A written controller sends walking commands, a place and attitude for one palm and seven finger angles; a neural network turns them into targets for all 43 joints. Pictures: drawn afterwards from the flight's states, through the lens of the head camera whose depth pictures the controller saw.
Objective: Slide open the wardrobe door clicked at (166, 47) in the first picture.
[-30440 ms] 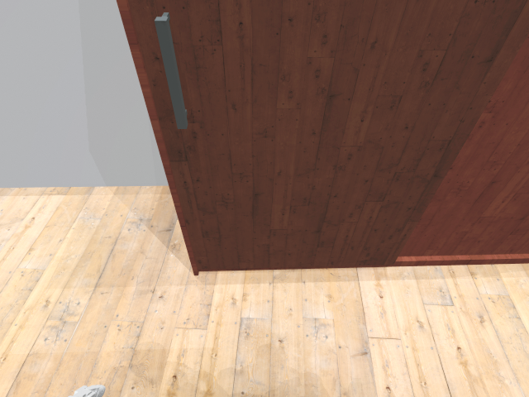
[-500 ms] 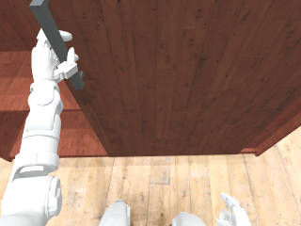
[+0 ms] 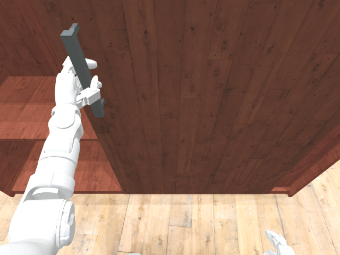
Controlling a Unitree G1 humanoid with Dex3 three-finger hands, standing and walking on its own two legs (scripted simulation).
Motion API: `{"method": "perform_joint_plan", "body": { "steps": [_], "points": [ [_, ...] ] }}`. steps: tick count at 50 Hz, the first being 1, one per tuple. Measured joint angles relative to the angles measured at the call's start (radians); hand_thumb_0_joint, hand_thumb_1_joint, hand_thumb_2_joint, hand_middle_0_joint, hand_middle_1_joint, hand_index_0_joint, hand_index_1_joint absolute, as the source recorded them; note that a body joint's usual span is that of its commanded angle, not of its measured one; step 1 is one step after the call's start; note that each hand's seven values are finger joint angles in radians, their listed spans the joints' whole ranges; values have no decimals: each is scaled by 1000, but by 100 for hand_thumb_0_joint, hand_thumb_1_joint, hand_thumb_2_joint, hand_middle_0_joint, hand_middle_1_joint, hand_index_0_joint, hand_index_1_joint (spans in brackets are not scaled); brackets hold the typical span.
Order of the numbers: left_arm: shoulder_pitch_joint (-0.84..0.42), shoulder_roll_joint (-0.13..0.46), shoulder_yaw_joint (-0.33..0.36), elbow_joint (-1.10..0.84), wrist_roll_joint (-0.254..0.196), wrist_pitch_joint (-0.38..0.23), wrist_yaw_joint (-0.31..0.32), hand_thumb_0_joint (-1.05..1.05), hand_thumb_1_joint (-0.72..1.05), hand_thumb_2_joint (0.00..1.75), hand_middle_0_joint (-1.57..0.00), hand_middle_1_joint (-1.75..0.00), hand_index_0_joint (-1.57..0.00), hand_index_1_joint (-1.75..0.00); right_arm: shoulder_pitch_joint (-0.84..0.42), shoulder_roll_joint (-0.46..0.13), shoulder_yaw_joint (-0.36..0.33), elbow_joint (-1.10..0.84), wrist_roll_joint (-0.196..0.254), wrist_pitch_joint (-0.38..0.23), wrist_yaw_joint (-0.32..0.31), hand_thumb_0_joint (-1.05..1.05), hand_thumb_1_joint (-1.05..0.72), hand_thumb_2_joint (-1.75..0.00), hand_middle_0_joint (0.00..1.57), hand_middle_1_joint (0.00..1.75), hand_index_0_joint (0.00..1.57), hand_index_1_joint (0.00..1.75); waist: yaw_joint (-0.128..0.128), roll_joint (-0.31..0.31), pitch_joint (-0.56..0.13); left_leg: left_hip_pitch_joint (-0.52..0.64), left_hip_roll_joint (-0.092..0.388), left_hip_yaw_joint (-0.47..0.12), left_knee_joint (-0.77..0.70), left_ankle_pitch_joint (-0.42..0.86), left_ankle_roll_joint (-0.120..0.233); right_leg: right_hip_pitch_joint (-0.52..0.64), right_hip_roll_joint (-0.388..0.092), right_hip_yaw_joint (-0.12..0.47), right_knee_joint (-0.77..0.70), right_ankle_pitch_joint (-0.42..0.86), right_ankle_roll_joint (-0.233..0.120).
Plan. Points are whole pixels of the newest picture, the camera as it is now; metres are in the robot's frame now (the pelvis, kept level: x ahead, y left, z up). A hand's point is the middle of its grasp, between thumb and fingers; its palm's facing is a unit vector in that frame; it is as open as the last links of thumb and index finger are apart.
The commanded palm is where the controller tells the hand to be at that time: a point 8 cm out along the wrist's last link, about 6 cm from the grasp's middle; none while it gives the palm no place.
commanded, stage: loosen the grip on the handle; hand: left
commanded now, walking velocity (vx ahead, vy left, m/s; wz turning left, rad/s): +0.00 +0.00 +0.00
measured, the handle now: (88, 76) +0.49 +0.22 +0.15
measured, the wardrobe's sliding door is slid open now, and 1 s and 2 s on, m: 0.67 0.67 0.67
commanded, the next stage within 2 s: slip the hand off the handle in 0.64 s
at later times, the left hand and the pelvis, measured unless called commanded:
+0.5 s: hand (96, 93) +0.45 +0.20 +0.13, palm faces +0.25 -0.95 -0.18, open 12.8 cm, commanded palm +0.41 +0.25 +0.13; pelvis -0.01 +0.01 +0.00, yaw +0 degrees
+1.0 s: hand (91, 96) +0.44 +0.22 +0.13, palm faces +0.27 -0.95 -0.18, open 14.3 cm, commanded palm +0.40 +0.28 +0.12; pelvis +0.00 +0.01 +0.00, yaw +0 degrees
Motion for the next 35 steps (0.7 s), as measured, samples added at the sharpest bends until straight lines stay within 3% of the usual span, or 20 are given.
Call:
{"method": "perform_joint_plan", "body": {
  "steps": [3, 5, 9, 13, 23, 29, 35],
  "points": [
    [6, -2, -7, 14, -3, -4, 6, -3, 73, 78, -44, -137, -27, -140, 12, -11, -9, -3, -1, 7, -2, 1, -90, -90, 20, 30, 21, 30, 3, 3, -17, 0, 5, 6, -3, -1, 3, 2, 5, 6, -14, 8, 4],
    [-33, 7, 30, 65, 65, -7, -37, -3, 69, 77, -44, -136, -28, -140, 26, 3, -21, -9, -9, -22, 7, 1, -91, -90, 20, 30, 21, 30, 5, -11, -13, 13, -1, 14, -20, 5, 5, 3, -1, 12, -10, 7, 2],
    [-107, 34, 100, 175, 82, 40, -72, -2, 58, 75, -44, -137, -35, -141, 71, 31, -30, -7, -37, -78, 62, 1, -90, -90, 20, 30, 21, 30, -29, -46, -77, -22, 1, 1, -41, 28, 3, -29, 4, 0, -28, 21, -9],
    [-71, 40, 88, 141, 100, 21, -35, -1, 39, 66, -45, -139, -41, -141, 117, 19, -42, -24, -39, -91, 96, 1, -90, -90, 20, 30, 21, 30, -47, -40, -97, -53, 13, -1, -18, 21, 1, -51, 15, -1, -26, 28, -11],
    [-18, 17, 64, 96, 82, -10, 19, 0, -31, 32, -42, -135, -41, -135, 158, 8, -52, 43, -32, -74, 96, 1, -90, -90, 20, 30, 21, 30, -64, -25, -85, -99, 7, -7, 14, 14, 16, -88, 10, -1, -11, 31, 0],
    [-13, 14, 66, 109, 79, -67, 26, -1, -48, 23, -39, -131, -38, -129, 168, 19, -48, 60, -41, -71, 102, 1, -90, -90, 20, 30, 21, 30, -67, -15, -93, -134, 0, -7, 35, 1, 20, -119, 4, 2, 3, 22, 8],
    [37, -28, 35, 44, 69, -63, 56, -1, -54, 21, -35, -126, -34, -123, 163, 32, -47, 66, -41, -69, 106, 1, -90, -90, 20, 30, 21, 30, -51, -3, -106, -130, -7, -5, 46, -15, 25, -111, -4, 4, 6, 10, 15]
  ]
}}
